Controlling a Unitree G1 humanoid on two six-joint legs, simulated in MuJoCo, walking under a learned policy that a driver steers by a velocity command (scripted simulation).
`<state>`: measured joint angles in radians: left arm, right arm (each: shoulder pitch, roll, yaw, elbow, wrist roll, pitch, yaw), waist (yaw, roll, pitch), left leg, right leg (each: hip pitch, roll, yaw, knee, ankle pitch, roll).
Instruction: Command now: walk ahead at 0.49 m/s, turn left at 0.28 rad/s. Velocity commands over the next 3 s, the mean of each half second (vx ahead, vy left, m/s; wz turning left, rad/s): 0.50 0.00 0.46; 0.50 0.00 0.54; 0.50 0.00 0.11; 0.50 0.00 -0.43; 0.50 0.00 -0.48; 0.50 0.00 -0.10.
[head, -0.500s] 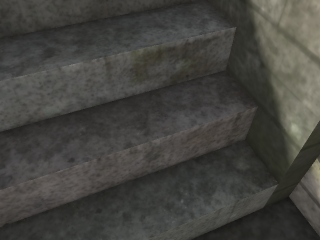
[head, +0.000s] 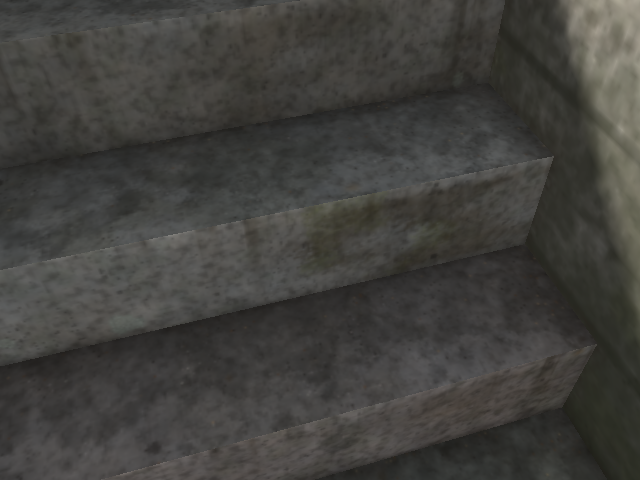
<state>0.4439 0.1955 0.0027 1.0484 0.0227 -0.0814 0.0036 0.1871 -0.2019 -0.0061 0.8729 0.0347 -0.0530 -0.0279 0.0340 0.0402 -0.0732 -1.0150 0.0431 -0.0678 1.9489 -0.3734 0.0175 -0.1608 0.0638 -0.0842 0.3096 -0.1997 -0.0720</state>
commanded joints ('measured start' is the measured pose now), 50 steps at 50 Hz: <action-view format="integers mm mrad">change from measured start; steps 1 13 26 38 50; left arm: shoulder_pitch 143 28 -348 -597 -198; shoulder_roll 52 284 53 72 -132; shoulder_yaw -5 25 -41 -54 -36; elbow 28 -41 -372 -492 33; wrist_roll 10 -12 -27 16 76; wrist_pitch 16 49 6 164 3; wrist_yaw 21 51 -108 -97 -86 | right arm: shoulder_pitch -73 44 123 336 -102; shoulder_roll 53 -90 -144 -262 73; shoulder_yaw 35 29 -28 -35 11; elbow -110 -266 49 204 -81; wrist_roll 4 -51 -153 -24 -39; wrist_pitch -25 -41 -17 -86 18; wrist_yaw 17 67 71 178 111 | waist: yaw -4 -252 34 91 -103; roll -60 -358 144 260 -8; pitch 146 -299 -49 -163 15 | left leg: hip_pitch -523 528 413 885 -348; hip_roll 5 -160 -19 247 -56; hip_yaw -109 159 -157 -243 -99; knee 314 -712 -1577 -1642 151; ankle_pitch -40 -205 299 2286 223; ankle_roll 24 174 196 379 359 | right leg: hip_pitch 249 260 -910 -626 -218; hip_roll -393 -352 -21 89 -244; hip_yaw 276 -75 46 -192 101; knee -77 300 1796 878 -8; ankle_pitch -55 2171 195 -164 10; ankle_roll -140 -104 -123 13 -119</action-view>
